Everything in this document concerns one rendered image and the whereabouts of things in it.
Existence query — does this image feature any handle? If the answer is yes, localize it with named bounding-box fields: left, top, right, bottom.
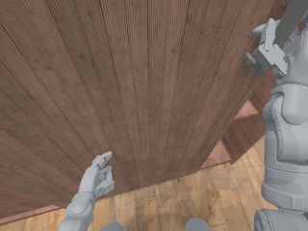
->
left=243, top=0, right=308, bottom=78

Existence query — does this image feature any robot right upper arm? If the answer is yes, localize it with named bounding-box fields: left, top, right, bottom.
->
left=253, top=208, right=308, bottom=231

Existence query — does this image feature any left robot hand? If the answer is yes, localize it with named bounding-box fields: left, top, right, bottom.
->
left=78, top=151, right=115, bottom=200

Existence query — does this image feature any wardrobe door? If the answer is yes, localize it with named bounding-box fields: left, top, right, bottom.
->
left=0, top=186, right=52, bottom=219
left=0, top=0, right=300, bottom=209

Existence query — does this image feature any right robot forearm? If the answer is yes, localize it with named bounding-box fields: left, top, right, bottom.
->
left=261, top=84, right=308, bottom=220

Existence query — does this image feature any left robot forearm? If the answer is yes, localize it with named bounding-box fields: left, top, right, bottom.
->
left=56, top=192, right=95, bottom=231

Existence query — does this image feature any robot right thigh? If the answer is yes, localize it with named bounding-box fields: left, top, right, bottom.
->
left=183, top=218, right=211, bottom=231

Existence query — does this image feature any right robot hand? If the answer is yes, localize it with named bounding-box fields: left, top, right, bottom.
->
left=251, top=0, right=308, bottom=87

